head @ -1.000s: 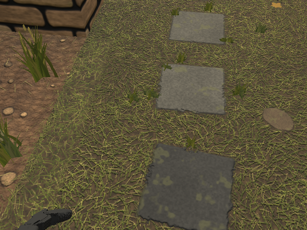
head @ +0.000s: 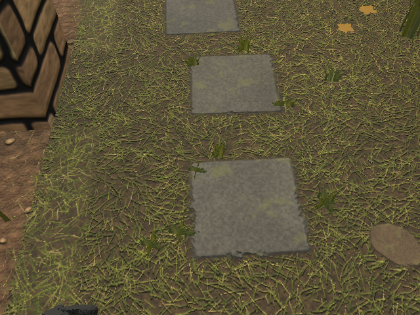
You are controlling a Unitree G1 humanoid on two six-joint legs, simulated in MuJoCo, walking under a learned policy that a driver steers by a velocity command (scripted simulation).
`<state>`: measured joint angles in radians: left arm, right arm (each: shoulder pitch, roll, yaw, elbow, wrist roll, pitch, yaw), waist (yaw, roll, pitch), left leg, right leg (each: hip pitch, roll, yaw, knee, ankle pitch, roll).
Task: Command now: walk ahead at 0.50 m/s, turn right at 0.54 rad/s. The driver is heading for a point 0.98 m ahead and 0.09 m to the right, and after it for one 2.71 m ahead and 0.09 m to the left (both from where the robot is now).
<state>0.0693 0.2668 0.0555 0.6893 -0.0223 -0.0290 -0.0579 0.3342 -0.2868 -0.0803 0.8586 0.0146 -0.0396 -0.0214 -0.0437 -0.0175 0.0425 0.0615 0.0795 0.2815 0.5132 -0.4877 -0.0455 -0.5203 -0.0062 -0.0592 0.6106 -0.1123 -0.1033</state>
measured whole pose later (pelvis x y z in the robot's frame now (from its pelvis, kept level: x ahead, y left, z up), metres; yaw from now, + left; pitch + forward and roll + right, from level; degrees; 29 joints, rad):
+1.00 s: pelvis +0.53 -0.11 +0.01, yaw -20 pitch +2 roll +1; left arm 0.02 0.26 0.03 0.62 0.00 -0.08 -0.02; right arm 0.41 -0.30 -0.05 0.90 0.02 -0.05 0.01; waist -0.10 0.00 0.03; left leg -0.10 0.02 -0.02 0.64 -0.48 0.00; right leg -0.46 -0.01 -0.02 0.54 -0.10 -0.04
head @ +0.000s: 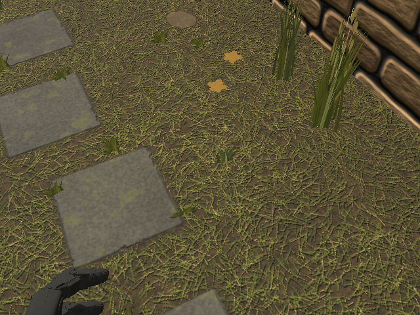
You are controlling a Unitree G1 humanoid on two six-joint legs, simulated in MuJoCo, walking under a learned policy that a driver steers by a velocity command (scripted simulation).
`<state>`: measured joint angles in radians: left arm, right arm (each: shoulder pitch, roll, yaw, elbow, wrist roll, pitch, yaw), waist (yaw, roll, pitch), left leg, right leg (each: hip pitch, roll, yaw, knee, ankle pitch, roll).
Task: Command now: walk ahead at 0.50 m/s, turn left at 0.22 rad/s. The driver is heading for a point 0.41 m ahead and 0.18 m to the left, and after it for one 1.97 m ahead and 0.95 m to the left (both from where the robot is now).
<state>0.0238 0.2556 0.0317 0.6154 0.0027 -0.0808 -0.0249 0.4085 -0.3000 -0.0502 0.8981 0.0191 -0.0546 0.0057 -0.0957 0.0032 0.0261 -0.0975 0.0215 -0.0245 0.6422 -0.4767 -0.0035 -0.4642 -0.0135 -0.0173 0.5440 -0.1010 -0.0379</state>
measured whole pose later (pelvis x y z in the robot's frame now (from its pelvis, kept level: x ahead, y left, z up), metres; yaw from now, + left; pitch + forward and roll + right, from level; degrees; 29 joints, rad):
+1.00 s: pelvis +0.43 +0.08 +0.00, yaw +35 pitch +2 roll +0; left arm 0.10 0.28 0.05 0.71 0.01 -0.04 0.01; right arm 0.19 -0.32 -0.08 0.66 0.01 0.04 -0.03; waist -0.03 0.01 0.01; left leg -0.30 -0.15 -0.23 0.63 -0.36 0.05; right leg -0.39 0.03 0.08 0.51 -0.15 0.02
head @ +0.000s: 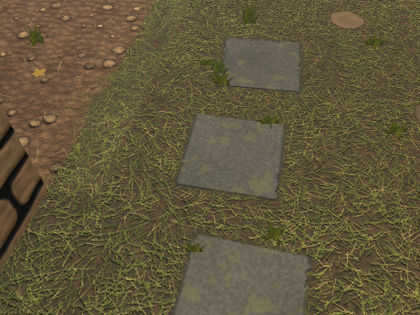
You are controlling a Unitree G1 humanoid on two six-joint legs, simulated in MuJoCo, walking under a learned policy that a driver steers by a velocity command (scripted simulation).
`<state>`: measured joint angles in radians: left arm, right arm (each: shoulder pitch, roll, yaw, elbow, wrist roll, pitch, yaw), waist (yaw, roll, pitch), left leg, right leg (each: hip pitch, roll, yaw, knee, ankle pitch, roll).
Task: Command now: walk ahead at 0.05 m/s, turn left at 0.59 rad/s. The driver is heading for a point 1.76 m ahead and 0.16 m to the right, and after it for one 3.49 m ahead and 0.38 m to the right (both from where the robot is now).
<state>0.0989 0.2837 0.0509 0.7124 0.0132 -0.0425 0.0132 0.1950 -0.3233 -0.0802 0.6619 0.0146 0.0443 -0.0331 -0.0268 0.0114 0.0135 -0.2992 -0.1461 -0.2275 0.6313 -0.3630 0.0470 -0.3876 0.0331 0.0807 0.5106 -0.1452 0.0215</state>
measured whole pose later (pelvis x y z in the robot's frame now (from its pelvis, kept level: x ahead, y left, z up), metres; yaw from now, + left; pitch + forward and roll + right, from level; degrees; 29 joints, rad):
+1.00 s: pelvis -0.01 +0.00 +0.02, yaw -2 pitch +1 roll +2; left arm 0.22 0.30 0.06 0.76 -0.01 0.01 0.02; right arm 0.08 -0.33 -0.11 0.76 0.00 0.04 -0.05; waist 0.02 0.03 0.07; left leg -0.50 -0.02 -0.05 1.06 -0.41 -0.08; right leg -0.21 0.03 0.06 0.44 -0.24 -0.05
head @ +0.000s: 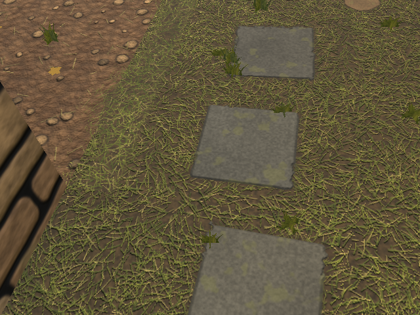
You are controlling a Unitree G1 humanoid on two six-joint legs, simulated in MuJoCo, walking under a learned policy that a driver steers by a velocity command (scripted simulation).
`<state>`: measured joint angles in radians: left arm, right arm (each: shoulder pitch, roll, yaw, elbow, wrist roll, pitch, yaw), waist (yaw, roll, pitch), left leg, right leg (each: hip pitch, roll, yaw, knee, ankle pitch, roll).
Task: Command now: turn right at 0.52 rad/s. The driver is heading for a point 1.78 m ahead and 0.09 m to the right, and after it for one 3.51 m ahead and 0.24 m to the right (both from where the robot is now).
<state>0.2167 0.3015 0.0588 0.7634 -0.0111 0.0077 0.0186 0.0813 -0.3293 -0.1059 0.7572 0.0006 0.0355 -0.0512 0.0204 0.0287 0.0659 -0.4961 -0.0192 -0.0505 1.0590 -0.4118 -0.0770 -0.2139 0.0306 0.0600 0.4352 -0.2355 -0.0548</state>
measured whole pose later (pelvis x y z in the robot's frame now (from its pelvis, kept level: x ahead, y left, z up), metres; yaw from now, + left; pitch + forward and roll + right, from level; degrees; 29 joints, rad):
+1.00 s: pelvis +0.04 -0.02 +0.00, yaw -15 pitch +0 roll +0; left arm 0.31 0.27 0.06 0.79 0.01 -0.06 0.02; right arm 0.22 -0.33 -0.08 0.84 0.02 -0.02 0.01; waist 0.03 0.03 0.01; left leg -0.56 0.07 -0.05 0.86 -0.17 -0.04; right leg -0.01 0.01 -0.09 0.21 -0.21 -0.03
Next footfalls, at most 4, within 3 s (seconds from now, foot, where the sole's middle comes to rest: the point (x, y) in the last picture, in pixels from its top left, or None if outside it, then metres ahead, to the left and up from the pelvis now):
0.26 left None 0.08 0.14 -0.78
0.66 right None -0.01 -0.11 -0.78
1.22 left None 0.30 0.11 -0.78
1.72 right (259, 255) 0.64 -0.07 -0.78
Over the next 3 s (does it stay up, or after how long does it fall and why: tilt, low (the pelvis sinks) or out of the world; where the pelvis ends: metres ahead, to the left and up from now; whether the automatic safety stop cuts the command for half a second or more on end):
stays up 1.10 0.04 0.00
